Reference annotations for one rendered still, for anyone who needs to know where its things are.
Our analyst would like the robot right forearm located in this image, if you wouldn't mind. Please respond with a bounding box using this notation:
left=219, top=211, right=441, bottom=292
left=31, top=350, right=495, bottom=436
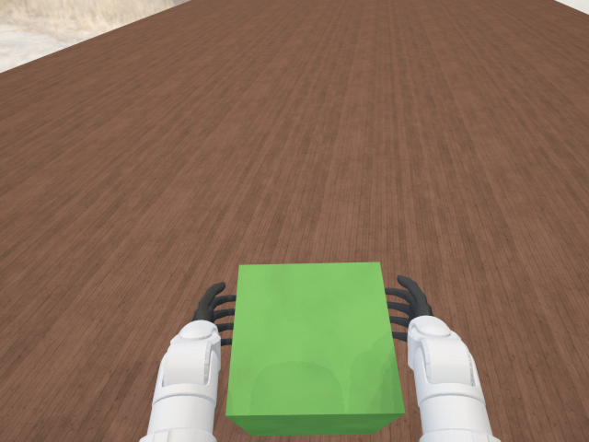
left=408, top=316, right=501, bottom=442

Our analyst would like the right robot hand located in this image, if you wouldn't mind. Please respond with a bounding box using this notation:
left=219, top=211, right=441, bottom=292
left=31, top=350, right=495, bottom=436
left=385, top=275, right=434, bottom=342

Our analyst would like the carton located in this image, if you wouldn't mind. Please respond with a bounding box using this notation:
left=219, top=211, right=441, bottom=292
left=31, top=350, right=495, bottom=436
left=225, top=262, right=405, bottom=436

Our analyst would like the robot left forearm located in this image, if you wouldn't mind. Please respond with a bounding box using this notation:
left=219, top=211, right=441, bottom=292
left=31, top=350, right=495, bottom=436
left=139, top=320, right=221, bottom=442

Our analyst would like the left robot hand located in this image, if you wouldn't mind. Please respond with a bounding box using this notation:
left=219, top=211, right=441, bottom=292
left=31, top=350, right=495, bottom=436
left=191, top=282, right=237, bottom=346

